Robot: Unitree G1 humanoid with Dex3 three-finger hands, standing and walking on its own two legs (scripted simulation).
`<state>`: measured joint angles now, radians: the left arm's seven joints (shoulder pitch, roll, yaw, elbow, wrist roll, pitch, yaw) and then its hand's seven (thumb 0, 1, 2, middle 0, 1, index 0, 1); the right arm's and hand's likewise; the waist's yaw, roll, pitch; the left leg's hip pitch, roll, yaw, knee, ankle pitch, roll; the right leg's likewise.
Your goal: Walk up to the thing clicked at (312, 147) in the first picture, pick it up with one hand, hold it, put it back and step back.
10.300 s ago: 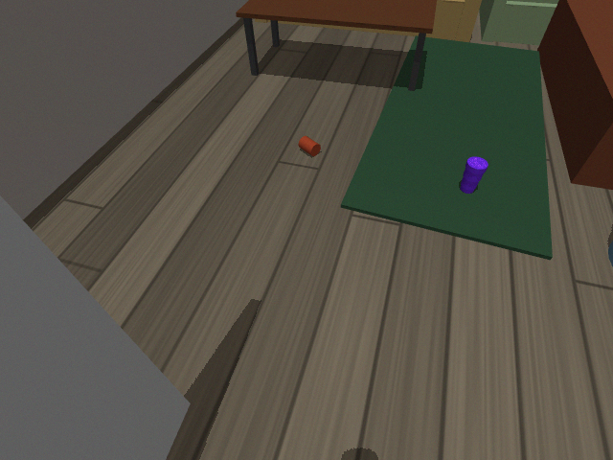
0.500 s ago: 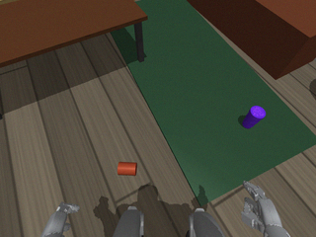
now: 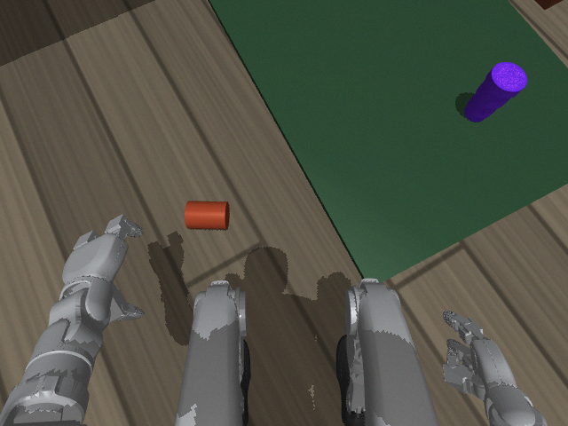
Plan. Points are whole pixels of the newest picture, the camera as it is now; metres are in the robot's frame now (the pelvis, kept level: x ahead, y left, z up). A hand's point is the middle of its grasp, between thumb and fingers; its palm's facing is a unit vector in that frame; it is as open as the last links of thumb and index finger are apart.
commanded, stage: rise first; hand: left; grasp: from above
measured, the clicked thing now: (207, 215) +0.51 +0.22 -0.45
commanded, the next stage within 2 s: none
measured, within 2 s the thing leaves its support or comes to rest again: neither
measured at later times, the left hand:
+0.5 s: hand (152, 245) +0.39 +0.28 -0.25, palm faces -0.48 -0.09 -0.87, open 14.2 cm
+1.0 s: hand (165, 235) +0.42 +0.27 -0.30, palm faces -0.46 +0.01 -0.89, open 13.9 cm
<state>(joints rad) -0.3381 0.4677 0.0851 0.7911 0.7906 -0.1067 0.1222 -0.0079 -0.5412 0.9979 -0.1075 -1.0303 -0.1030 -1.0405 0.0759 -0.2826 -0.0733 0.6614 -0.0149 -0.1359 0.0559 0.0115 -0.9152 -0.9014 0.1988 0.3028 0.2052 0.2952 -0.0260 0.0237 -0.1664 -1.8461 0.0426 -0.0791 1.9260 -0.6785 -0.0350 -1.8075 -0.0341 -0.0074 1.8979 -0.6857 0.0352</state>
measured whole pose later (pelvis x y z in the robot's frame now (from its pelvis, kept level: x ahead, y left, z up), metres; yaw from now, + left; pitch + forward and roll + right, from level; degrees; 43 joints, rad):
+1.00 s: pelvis -0.02 +0.01 -0.14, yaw -4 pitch +33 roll -7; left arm -0.85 0.67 0.06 1.36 1.31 -0.28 0.39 -0.01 -0.48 0.97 -0.11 -0.95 -0.12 -0.94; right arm 0.12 -0.25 -0.01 0.76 -0.14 -0.03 0.12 0.01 -0.91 -0.90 0.20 0.30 0.21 0.29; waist -0.17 -0.01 -0.09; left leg -2.28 0.02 -0.14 2.37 -0.68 -0.02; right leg -2.20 -0.01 -0.01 2.30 -0.68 0.06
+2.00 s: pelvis -0.02 +0.01 -0.16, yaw -5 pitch +34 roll -8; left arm -0.93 0.72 0.08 1.47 1.31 -0.26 0.44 0.00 -0.48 0.98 -0.14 -0.94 -0.14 -0.94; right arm 0.13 -0.27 0.04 0.76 -0.18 -0.05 0.14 0.00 -0.92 -0.90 0.20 0.30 0.21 0.30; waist -0.23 -0.01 -0.05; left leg -2.34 0.01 -0.17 2.44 -0.69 -0.04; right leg -2.26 0.00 -0.03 2.36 -0.69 0.07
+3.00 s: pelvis -0.02 +0.01 -0.15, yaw -5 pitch +33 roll -9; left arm -0.94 0.73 0.05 1.46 1.31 -0.26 0.40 0.00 -0.45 0.96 -0.18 -0.90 -0.17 -0.91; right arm 0.15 -0.27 0.06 0.75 -0.16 -0.05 0.14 0.00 -0.92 -0.90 0.20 0.30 0.21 0.30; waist -0.24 -0.01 -0.06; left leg -2.33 0.00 -0.17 2.41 -0.67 -0.03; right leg -2.24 0.00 -0.03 2.33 -0.67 0.07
